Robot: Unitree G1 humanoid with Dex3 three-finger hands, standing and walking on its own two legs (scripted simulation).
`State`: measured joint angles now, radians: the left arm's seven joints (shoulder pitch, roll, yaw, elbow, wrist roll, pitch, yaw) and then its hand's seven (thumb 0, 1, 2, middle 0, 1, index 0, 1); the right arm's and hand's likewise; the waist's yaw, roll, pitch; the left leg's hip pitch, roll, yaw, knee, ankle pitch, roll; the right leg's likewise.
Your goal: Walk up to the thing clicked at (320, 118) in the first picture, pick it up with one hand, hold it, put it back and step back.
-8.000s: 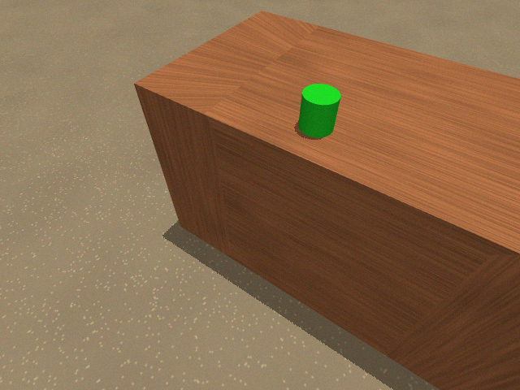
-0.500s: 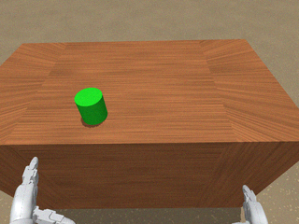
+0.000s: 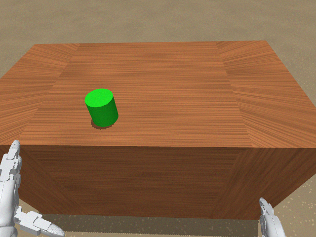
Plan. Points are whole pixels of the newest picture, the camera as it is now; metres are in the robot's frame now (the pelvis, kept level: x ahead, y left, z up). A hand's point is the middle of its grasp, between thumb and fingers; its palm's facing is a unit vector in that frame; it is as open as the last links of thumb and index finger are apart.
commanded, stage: rise first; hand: left
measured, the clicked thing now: (102, 107) +0.50 +0.22 +0.02
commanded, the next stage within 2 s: go down in 0.60 s
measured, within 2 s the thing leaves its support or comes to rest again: neither
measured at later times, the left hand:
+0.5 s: hand (28, 185) +0.18 +0.26 +0.12, palm faces +0.37 -0.81 -0.45, open 17.6 cm
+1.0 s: hand (18, 171) +0.20 +0.28 +0.14, palm faces +0.41 -0.82 -0.41, open 17.6 cm
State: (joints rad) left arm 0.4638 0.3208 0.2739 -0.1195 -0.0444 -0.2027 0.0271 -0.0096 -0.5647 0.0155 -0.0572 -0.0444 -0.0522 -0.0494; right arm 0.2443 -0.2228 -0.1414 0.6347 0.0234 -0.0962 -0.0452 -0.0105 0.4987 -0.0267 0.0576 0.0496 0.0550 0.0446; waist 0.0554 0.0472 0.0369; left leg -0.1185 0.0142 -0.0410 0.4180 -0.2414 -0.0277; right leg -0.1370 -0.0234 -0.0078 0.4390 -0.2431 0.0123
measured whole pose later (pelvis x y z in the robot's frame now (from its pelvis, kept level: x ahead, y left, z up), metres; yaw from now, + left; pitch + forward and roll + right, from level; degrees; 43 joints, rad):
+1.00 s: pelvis +0.00 +0.00 -0.01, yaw +1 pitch -2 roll +0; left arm 0.34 0.35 0.43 -0.14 -0.07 -0.35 -0.05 -0.01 -0.60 0.07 -0.07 -0.07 -0.06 -0.08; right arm 0.24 -0.22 -0.16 0.63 0.02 -0.11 -0.02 -0.01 0.49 -0.05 0.06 0.05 0.06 0.05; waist 0.06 0.03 0.01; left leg -0.19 0.01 -0.05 0.51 -0.29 -0.03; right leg -0.20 -0.03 -0.01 0.52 -0.29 0.02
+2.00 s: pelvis +0.00 +0.01 -0.01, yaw +0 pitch +3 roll +0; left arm -0.29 0.62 0.59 0.60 -0.25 -0.01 -0.47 -0.01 -0.52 0.12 -0.02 -0.02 -0.01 -0.04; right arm 0.28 -0.24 -0.02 0.60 0.04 -0.18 -0.12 -0.01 0.51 -0.06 0.06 0.05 0.05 0.05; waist 0.00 0.01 -0.07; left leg -0.29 0.01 -0.03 0.54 -0.29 -0.01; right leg -0.30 -0.03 0.00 0.52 -0.27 0.03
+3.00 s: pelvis +0.01 +0.02 -0.01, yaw +0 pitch +8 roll -1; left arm -0.56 0.82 0.64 0.98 -0.21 -0.03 -0.58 -0.01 -0.60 0.07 -0.04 -0.02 -0.04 -0.03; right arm 0.21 -0.23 0.03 0.70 0.01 -0.23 -0.16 -0.01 0.51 -0.06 0.06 0.05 0.06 0.05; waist -0.04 0.00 -0.11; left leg -0.41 0.01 -0.05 0.58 -0.32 -0.01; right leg -0.39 -0.02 -0.01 0.52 -0.28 0.03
